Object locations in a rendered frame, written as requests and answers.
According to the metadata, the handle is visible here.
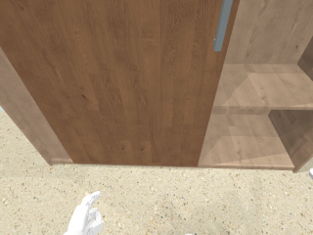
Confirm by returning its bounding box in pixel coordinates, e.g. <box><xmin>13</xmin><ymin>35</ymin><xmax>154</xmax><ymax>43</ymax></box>
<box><xmin>213</xmin><ymin>0</ymin><xmax>233</xmax><ymax>52</ymax></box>

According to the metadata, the wardrobe door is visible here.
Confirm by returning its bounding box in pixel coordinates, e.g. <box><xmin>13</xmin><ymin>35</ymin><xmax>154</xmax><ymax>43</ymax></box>
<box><xmin>0</xmin><ymin>0</ymin><xmax>240</xmax><ymax>167</ymax></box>
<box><xmin>0</xmin><ymin>47</ymin><xmax>71</xmax><ymax>159</ymax></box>

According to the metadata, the left robot hand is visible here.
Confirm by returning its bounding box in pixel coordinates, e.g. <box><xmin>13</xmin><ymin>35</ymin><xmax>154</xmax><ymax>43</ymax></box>
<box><xmin>67</xmin><ymin>191</ymin><xmax>104</xmax><ymax>235</ymax></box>

